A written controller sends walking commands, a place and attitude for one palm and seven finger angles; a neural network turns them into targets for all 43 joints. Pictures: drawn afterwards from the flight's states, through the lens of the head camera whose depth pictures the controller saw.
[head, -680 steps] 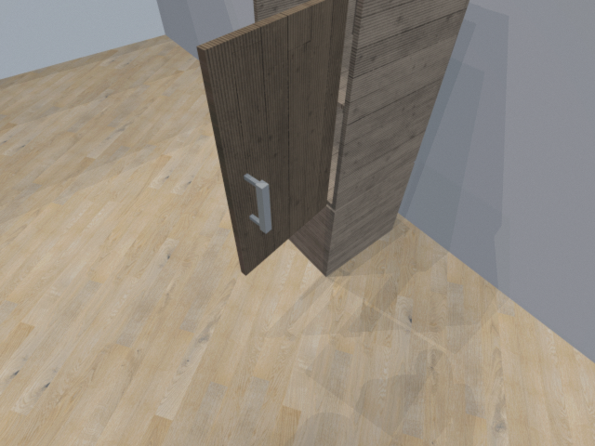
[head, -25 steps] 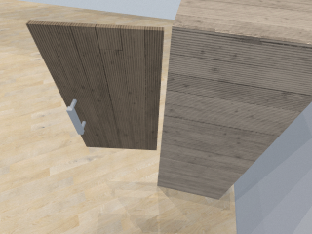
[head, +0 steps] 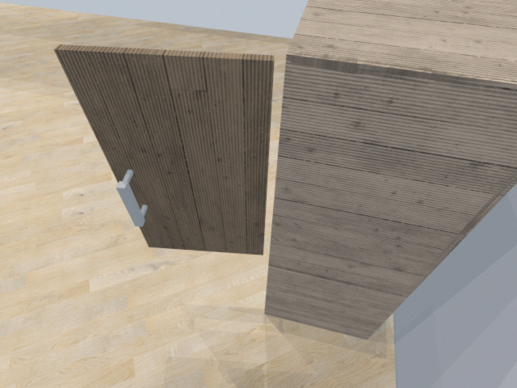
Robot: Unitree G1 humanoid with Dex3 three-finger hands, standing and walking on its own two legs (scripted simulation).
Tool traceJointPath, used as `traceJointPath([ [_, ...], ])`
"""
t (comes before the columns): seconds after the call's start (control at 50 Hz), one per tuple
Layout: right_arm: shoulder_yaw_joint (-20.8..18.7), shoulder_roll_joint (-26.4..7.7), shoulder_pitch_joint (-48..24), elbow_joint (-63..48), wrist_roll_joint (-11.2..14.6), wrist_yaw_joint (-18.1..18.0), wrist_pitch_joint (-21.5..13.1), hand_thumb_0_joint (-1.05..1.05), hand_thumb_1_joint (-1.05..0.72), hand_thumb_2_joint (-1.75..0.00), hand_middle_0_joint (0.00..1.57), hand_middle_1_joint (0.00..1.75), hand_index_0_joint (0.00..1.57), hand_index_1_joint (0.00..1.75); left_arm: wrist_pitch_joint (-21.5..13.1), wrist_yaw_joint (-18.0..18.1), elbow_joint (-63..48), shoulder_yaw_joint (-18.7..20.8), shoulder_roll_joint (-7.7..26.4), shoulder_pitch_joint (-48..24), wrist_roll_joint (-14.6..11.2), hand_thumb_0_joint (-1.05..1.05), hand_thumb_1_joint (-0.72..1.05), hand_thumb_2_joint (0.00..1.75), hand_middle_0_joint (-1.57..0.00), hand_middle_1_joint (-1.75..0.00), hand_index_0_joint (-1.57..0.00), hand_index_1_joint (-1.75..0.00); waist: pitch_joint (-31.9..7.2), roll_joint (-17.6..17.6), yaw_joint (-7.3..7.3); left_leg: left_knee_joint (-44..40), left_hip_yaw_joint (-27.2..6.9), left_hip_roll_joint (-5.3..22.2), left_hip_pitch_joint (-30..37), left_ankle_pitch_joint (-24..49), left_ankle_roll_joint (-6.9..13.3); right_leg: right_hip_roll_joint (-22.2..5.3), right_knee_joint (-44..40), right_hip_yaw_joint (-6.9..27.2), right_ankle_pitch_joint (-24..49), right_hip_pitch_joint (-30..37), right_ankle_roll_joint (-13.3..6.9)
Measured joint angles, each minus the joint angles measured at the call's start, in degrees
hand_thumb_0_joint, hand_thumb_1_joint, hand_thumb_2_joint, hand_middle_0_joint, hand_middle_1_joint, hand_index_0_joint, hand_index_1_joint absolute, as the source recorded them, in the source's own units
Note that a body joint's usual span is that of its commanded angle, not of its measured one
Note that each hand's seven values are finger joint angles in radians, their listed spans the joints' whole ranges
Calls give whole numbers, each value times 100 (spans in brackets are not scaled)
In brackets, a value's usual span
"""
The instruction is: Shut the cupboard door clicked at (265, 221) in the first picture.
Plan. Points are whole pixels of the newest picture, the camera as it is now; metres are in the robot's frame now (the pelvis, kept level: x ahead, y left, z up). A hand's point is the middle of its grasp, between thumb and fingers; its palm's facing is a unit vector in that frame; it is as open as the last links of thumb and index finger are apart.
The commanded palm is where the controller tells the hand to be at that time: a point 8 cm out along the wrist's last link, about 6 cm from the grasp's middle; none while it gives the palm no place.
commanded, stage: look again from close up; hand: left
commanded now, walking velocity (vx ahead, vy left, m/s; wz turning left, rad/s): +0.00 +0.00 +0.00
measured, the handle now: (134, 199) +0.51 +0.31 -0.08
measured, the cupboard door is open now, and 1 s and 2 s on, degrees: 100 100 100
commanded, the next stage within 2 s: shuffle to correct the standing spot in 0.44 s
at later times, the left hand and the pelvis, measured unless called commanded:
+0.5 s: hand out of the picture -0.03 +0.25 -0.17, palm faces +0.01 -0.97 -0.23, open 7.4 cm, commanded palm none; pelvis -0.05 +0.05 +0.00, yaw -1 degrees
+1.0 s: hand out of the picture -0.04 +0.26 -0.18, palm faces +0.00 -0.99 -0.15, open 7.4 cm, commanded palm none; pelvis -0.02 +0.09 +0.00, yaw -2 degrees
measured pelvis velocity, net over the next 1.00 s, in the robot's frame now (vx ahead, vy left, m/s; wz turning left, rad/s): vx -0.02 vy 0.09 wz -0.04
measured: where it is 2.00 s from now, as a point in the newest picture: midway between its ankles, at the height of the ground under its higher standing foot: outside the picture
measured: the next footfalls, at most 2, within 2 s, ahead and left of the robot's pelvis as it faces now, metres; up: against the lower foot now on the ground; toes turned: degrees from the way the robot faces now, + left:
right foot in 1.24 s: +0.11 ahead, -0.03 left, +0.00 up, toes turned -3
left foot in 1.44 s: +0.16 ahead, +0.24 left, +0.00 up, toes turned +3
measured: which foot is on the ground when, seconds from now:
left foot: down 0.00-1.00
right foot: down 0.00-0.84, up 0.86-1.00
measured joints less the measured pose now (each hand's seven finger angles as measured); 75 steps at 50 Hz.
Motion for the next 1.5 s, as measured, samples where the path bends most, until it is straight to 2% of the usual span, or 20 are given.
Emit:
traceJointPath([
  [0.16,-43,-122,-221,-323,22,15,51,1,-91,-90,20,30,20,30,93,49,-332,14,212,47,23,0,91,90,-20,-29,-20,-30,-167,-135,68,365,68,-104,-23,-159,133,-129,394,70,-150,-51,128],
  [0.42,80,-100,-221,-400,14,173,119,1,-90,-90,20,30,20,30,190,20,-533,-1,513,-39,26,0,91,90,-20,-29,-20,-30,-303,-142,76,79,199,-307,-160,246,395,-323,83,184,318,-194,355],
  [0.64,60,-87,208,-10,37,176,205,1,-91,-90,20,30,20,30,228,23,-218,-11,351,383,56,0,91,90,-20,-29,-20,-30,-218,-96,54,-253,285,-472,-149,495,504,-475,-13,262,401,-298,386],
  [0.72,46,-81,366,78,22,183,295,1,-90,-90,20,30,20,30,224,20,-125,14,214,601,68,0,91,90,-20,-29,-20,-30,-254,-34,78,-22,258,-460,-270,131,465,-450,58,270,137,-341,351],
  [0.78,14,-70,465,57,3,190,310,1,-90,-90,20,30,20,30,216,22,-85,76,121,728,37,0,91,90,-20,-29,-20,-30,-240,-26,80,430,268,-423,-486,-351,331,-453,130,255,224,-397,355],
  [0.82,-18,-50,542,30,2,188,274,1,-90,-90,20,30,20,30,253,22,-38,121,87,759,30,0,91,90,-20,-29,-20,-30,-213,-67,56,581,351,-403,-518,-314,349,-503,314,243,205,-433,390],
  [0.86,-32,-35,640,-18,-7,173,204,1,-90,-90,20,30,20,30,325,5,-2,146,58,760,29,0,91,90,-20,-29,-20,-30,-211,-104,40,569,453,-427,-467,-22,571,-538,745,313,-316,-561,297],
  [0.9,-37,-13,678,-18,-18,138,135,1,-90,-90,20,30,20,30,388,-8,22,150,19,692,46,1,91,90,-20,-29,-20,-30,-205,-116,32,501,580,-464,-366,-53,741,-531,1680,362,-687,-918,179],
  [0.96,14,49,702,56,-9,104,54,1,-91,-90,20,30,20,30,346,-56,-24,164,-5,487,73,1,91,90,-20,-29,-20,-30,-210,-108,-24,18,683,-549,-105,69,802,-553,2867,238,-491,-1460,123],
  [1.0,57,106,725,112,-5,90,-13,1,-91,-90,20,30,20,30,284,-78,-123,179,-12,308,72,1,91,90,-20,-29,-20,-30,-207,-77,-52,-350,685,-595,71,231,817,-570,2966,105,-311,-1628,147],
  [1.06,101,182,747,167,-9,71,-80,1,-90,-90,20,30,20,30,251,-42,-264,199,5,25,96,1,93,90,-20,-29,-20,-30,-185,2,-93,-730,666,-621,283,362,836,-562,2475,-61,-253,-1656,174],
  [1.16,107,244,736,221,-35,77,-99,1,-90,-90,20,30,20,30,228,-74,-477,248,115,-355,63,2,95,90,-20,-29,-20,-30,-85,104,-200,-854,690,-659,496,260,823,-543,1490,-157,-215,-1464,169],
  [1.22,105,245,772,263,-21,90,-78,1,-90,-90,20,30,20,30,144,-79,-618,251,97,-543,53,2,94,90,-20,-29,-20,-30,-33,154,-222,-578,679,-661,514,1,790,-484,726,-191,82,-1102,141],
  [1.26,108,270,845,256,27,123,-49,1,-90,-90,20,30,20,30,-15,-59,-732,236,115,-602,51,1,93,90,-20,-29,-20,-30,-44,78,-170,119,675,-680,272,-406,653,-529,340,-128,601,-884,36],
  [1.32,29,132,675,250,7,192,127,1,-90,-90,20,30,20,30,-147,-1,-744,212,-32,-602,21,1,92,90,-20,-29,-20,-30,5,271,-103,1964,403,-406,-516,-1249,357,-453,579,-284,386,-800,160],
  [1.36,-31,43,480,150,11,216,204,1,-90,-90,20,30,20,30,-126,85,-728,256,-74,-481,25,0,93,90,-20,-29,-20,-30,-13,257,-74,2449,267,-185,-936,-1257,250,-451,470,-286,293,-672,252],
  [1.4,-74,4,276,-27,32,213,199,1,-90,-90,20,30,20,30,-27,124,-677,317,32,-405,40,0,94,90,-20,-29,-20,-30,3,126,-79,1948,206,20,-1034,-831,126,-524,470,-233,253,-611,360],
  [1.44,-104,-65,162,-246,37,201,100,1,-91,-90,20,30,20,30,113,76,-623,307,134,-346,25,-1,95,90,-20,-29,-20,-30,23,66,-68,993,137,180,-878,91,42,-588,766,-170,65,-675,457],
  [1.46,-125,-113,115,-321,28,186,52,1,-91,-90,20,30,20,30,190,50,-598,296,159,-330,6,-1,94,90,-20,-29,-20,-30,21,79,-57,905,118,187,-857,110,50,-615,973,-144,-74,-748,505],
  [1.5,-132,-105,-40,-363,-4,153,53,1,-91,-90,20,30,20,30,308,23,-541,296,247,-329,-18,0,94,90,-20,-29,-20,-30,40,-32,-16,1049,200,78,-870,-85,126,-655,1162,42,-316,-806,445],
])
